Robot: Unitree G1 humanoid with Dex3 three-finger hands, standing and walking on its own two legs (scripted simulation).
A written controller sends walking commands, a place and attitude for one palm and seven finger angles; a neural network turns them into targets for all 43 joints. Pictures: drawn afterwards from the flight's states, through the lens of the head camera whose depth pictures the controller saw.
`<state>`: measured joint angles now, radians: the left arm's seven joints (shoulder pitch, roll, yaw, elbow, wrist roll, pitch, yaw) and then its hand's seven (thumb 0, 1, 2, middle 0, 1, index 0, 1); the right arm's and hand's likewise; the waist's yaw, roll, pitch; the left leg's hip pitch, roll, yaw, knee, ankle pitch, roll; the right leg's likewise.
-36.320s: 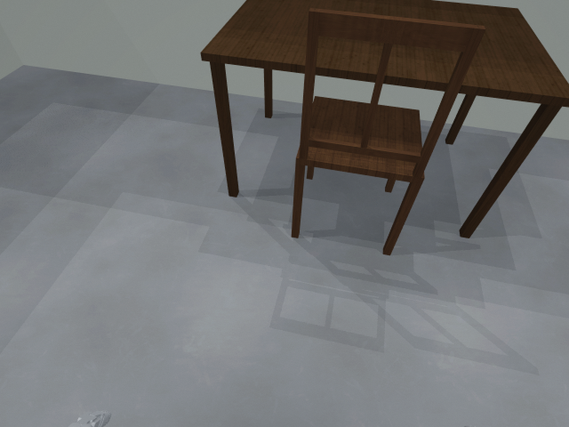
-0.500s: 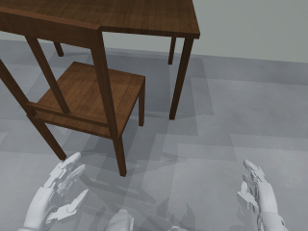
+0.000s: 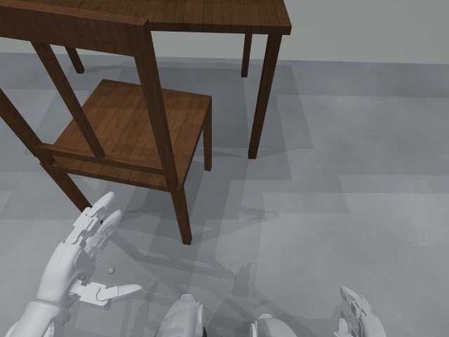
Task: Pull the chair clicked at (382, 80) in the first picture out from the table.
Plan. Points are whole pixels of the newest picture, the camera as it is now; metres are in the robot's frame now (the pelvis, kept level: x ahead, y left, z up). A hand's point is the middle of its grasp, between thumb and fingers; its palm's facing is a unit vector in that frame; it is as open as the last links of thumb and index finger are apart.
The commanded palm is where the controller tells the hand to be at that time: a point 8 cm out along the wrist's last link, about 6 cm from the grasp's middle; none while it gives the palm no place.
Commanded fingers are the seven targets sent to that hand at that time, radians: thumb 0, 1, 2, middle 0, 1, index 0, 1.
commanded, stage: raise the hand toward the chair's back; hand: left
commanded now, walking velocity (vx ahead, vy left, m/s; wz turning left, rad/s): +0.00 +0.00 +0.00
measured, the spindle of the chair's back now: (75, 110) +0.57 +0.36 +0.03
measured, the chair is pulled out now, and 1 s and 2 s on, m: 0.25 0.25 0.25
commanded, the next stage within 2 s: aim the fingers beside a spindle in 1.14 s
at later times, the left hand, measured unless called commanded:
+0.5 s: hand (91, 256) +0.24 +0.22 +0.05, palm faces -0.15 -0.99 -0.05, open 16.8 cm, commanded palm +0.22 +0.27 +0.06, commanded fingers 0.00 -0.50 0.30 -0.06 -0.08 -0.06 -0.08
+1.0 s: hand (103, 245) +0.25 +0.20 +0.05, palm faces -0.16 -0.99 -0.05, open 16.9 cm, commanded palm +0.24 +0.26 +0.06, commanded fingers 0.00 -0.50 0.30 -0.06 -0.08 -0.06 -0.08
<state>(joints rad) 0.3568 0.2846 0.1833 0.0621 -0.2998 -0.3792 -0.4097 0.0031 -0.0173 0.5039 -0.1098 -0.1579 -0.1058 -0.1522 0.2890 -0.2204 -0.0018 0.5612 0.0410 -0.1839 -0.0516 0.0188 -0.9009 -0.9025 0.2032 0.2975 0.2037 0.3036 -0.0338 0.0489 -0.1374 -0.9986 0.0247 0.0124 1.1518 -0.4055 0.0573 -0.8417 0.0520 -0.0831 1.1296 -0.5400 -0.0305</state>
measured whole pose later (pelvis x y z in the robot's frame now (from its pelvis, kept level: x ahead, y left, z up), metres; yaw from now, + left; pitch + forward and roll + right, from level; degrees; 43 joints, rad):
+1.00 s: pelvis +0.02 +0.00 +0.01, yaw +1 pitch +14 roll -4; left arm 0.31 0.33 0.23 0.09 -0.32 -0.34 -0.44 -0.01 -0.50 0.30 -0.06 -0.08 -0.06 -0.08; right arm 0.26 -0.25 0.01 0.51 0.04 -0.16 -0.04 0.02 -0.90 -0.90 0.20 0.30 0.20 0.30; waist -0.05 0.04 -0.14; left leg -0.93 0.02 -0.01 1.10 -0.42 0.05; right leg -0.76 0.06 -0.10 1.05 -0.54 -0.03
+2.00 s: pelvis +0.02 +0.00 +0.00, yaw +0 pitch +18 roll -4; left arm 0.03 0.32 0.19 0.29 -0.27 -0.36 -0.39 -0.01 -0.50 0.30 -0.06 -0.08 -0.06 -0.08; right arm 0.26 -0.26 0.02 0.54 0.03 -0.11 -0.03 0.02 -0.90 -0.90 0.20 0.30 0.20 0.30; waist -0.06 0.04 -0.15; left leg -1.05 0.02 0.01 1.18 -0.45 0.05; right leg -0.88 0.06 -0.09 1.14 -0.58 -0.03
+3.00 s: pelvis +0.02 -0.01 -0.02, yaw -1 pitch +21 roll -4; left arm -0.22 0.32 0.19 0.54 -0.22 -0.41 -0.34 -0.01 -0.50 0.30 -0.06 -0.08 -0.06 -0.08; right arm 0.27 -0.26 0.02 0.56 0.02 0.00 -0.01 0.01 -0.90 -0.90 0.20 0.30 0.20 0.30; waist -0.07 0.04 -0.17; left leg -1.17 0.03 0.01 1.26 -0.47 0.05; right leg -1.00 0.06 -0.09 1.24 -0.61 -0.04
